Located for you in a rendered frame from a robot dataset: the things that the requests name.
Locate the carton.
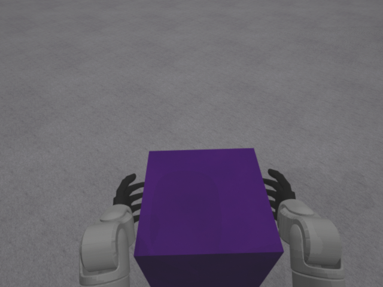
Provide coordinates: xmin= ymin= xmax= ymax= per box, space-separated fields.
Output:
xmin=134 ymin=148 xmax=284 ymax=287

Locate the right robot hand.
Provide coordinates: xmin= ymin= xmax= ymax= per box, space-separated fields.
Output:
xmin=263 ymin=169 xmax=296 ymax=221

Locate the left robot hand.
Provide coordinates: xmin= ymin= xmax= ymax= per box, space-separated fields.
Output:
xmin=113 ymin=173 xmax=144 ymax=223

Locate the robot right forearm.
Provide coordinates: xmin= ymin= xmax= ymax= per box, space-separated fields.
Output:
xmin=277 ymin=199 xmax=346 ymax=287

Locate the robot left forearm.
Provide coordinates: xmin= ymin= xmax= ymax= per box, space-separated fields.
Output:
xmin=79 ymin=204 xmax=136 ymax=287

